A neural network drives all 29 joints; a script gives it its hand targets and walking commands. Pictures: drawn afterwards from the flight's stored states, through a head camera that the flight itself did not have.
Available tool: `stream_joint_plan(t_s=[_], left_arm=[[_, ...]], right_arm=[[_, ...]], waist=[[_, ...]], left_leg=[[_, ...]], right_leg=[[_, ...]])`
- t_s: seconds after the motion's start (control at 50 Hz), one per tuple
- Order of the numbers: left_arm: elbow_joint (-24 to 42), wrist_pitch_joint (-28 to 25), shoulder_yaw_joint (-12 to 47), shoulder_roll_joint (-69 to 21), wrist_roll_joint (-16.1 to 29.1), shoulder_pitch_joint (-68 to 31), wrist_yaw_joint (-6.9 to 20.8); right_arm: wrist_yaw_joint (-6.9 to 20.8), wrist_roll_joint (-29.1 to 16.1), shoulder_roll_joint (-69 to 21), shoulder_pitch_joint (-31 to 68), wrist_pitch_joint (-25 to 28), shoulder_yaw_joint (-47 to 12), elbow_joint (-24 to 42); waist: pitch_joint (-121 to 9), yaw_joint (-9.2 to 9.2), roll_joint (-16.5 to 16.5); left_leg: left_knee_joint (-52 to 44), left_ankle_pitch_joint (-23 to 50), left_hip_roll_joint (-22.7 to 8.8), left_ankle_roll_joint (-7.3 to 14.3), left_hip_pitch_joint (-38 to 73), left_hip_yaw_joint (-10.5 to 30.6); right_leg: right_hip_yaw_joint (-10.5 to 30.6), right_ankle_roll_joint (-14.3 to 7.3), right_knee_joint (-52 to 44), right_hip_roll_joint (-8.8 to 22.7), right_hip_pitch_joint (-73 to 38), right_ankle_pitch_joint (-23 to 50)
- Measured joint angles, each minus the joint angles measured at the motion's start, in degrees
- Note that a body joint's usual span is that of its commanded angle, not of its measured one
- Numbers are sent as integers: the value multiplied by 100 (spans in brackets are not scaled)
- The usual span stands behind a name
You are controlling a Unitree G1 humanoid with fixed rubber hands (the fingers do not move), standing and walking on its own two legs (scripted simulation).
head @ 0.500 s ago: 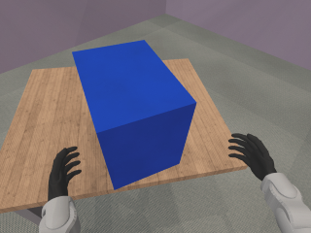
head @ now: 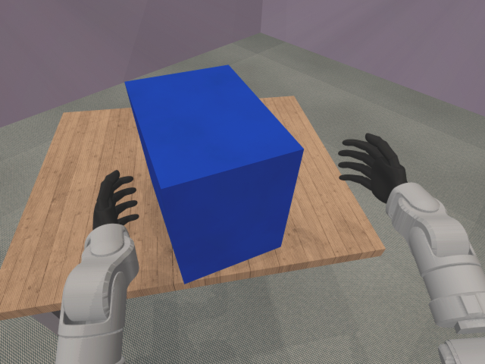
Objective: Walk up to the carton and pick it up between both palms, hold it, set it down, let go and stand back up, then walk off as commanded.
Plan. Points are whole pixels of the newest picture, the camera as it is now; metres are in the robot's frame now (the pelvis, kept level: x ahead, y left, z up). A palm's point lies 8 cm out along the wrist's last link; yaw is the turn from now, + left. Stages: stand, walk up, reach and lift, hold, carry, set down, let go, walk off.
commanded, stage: reach and lift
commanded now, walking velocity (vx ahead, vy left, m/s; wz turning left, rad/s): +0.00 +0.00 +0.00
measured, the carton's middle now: (207, 169) +0.48 +0.08 +0.05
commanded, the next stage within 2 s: none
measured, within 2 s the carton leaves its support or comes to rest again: neither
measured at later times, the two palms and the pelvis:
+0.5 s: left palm (101, 187) +0.33 +0.21 +0.16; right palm (364, 132) +0.42 -0.19 +0.20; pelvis +0.01 +0.00 +0.00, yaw +0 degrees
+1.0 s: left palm (97, 150) +0.37 +0.22 +0.19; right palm (348, 84) +0.47 -0.16 +0.25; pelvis +0.01 +0.00 +0.00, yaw +0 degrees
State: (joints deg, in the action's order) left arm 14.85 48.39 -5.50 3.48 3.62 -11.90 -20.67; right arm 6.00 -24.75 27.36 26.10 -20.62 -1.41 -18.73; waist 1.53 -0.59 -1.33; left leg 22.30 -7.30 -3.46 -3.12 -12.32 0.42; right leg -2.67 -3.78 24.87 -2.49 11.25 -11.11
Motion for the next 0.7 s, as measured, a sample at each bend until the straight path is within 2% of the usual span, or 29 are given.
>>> stream_joint_plan(t_s=[0.18,0.42,0.7], left_arm=[[-431,137,-173,0,2,-683,-21],[-467,252,-361,0,2,-1074,62],[-1457,264,-422,3,2,-2062,67]], right_arm=[[-12,-6,39,741,-180,-174,-536],[-154,-121,74,1399,-252,-334,-893],[-149,-173,159,2637,-432,-485,-2002]], waist=[[-1,-125,-6],[-21,-204,36],[-92,-458,147]], left_leg=[[0,-23,0,0,-1,0],[0,-63,0,-2,-24,0],[0,-71,-3,-2,-29,0]], right_leg=[[1,0,-3,-1,0,-21],[4,10,-51,-2,0,-36],[5,12,-61,-5,0,-38]])
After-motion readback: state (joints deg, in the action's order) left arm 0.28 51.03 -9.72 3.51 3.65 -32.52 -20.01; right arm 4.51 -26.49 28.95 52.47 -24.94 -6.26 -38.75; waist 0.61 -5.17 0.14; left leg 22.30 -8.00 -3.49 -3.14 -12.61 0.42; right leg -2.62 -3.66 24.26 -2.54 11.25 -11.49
